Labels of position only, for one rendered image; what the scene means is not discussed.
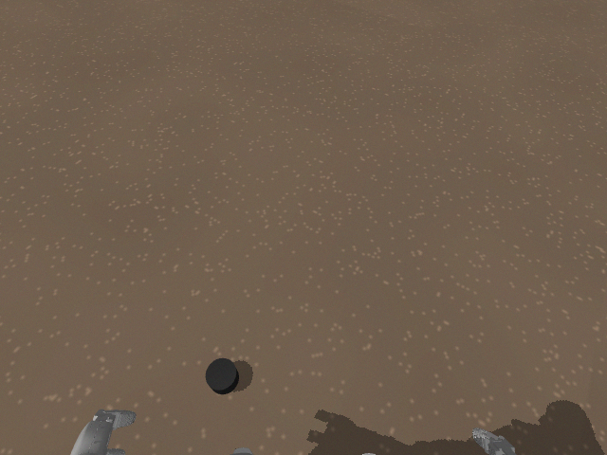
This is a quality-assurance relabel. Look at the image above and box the tin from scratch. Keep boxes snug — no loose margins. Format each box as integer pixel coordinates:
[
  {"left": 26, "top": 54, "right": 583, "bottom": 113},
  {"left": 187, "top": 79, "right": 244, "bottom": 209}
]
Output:
[{"left": 206, "top": 358, "right": 239, "bottom": 394}]

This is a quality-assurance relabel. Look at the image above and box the left robot hand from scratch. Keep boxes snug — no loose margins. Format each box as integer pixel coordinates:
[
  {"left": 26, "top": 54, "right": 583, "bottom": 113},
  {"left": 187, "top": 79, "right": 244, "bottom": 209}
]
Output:
[{"left": 70, "top": 409, "right": 137, "bottom": 455}]

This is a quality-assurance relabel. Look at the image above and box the right robot hand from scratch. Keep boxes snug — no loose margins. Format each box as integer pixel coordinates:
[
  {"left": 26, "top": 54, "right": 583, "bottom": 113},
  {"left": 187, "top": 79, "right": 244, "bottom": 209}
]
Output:
[{"left": 472, "top": 428, "right": 517, "bottom": 455}]

